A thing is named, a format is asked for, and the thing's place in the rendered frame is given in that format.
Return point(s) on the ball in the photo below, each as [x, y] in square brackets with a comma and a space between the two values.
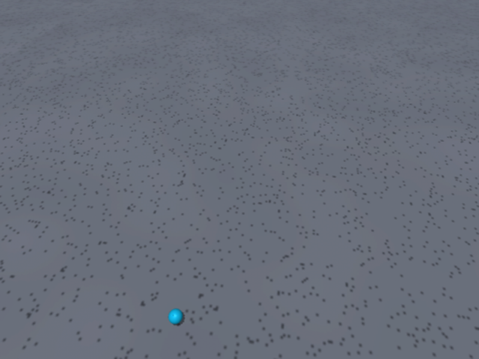
[175, 316]

